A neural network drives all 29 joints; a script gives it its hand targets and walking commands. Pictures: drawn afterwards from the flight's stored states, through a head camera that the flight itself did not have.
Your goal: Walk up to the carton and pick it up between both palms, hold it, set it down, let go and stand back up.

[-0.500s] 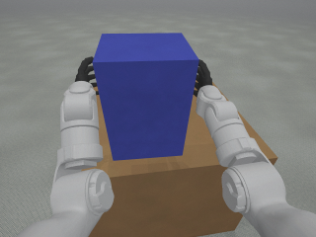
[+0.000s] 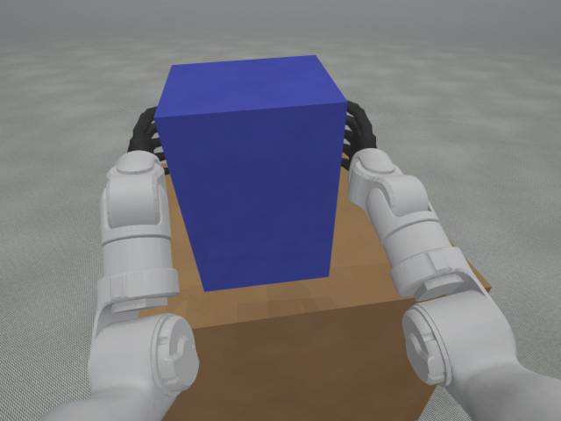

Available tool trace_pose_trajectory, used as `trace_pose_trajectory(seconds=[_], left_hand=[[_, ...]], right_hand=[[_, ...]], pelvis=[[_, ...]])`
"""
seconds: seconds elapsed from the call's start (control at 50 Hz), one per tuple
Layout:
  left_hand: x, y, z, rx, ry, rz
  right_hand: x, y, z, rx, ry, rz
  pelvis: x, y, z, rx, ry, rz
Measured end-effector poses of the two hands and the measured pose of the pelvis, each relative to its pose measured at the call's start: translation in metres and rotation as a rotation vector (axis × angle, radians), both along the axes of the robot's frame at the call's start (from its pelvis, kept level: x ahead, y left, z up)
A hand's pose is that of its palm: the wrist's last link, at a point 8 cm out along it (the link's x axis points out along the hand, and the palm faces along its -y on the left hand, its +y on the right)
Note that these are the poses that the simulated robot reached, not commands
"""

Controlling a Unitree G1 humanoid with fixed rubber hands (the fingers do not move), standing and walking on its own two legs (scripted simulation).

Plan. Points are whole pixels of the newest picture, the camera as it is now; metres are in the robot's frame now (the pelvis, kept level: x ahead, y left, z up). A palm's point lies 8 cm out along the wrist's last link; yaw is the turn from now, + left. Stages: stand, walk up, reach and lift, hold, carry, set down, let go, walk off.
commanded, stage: reach and lift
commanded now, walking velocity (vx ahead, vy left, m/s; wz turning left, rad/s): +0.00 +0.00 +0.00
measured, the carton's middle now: (257, 179) +0.40 +0.00 +0.22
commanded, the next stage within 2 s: hold in 0.34 s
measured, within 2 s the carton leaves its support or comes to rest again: neither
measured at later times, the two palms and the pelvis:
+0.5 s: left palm (135, 145) +0.37 +0.14 +0.30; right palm (365, 138) +0.36 -0.14 +0.30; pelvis -0.01 +0.00 +0.00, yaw +0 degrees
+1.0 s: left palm (127, 134) +0.36 +0.15 +0.32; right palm (365, 122) +0.36 -0.14 +0.32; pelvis +0.00 -0.01 +0.00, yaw +1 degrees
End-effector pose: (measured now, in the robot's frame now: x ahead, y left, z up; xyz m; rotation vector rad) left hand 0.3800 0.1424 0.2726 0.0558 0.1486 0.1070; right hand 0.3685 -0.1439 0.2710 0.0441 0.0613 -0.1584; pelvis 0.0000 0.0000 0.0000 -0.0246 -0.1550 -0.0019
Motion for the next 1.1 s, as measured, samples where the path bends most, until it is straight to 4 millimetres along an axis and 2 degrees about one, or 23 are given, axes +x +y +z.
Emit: trace_pose_trajectory(seconds=[0.2,0.46,0.7,1.1], left_hand=[[-0.006,0.006,0.011,0.0,0.0,0.018],[-0.014,0.002,0.028,-0.002,0.003,0.02],[-0.02,0.007,0.043,-0.008,-0.018,0.029],[-0.02,0.009,0.045,-0.009,-0.005,0.027]], right_hand=[[-0.001,0.006,0.013,0.001,0.002,0.018],[-0.009,0.002,0.027,0.01,0.007,0.018],[-0.011,0.006,0.05,-0.017,-0.008,0.035],[-0.012,0.008,0.052,-0.028,0.015,0.036]], pelvis=[[-0.003,-0.001,0.0,0.001,0.007,0.001],[-0.008,-0.004,0.0,0.004,0.015,0.0],[-0.006,-0.01,0.0,0.005,0.024,0.005],[-0.003,-0.013,0.0,0.006,0.014,0.011]])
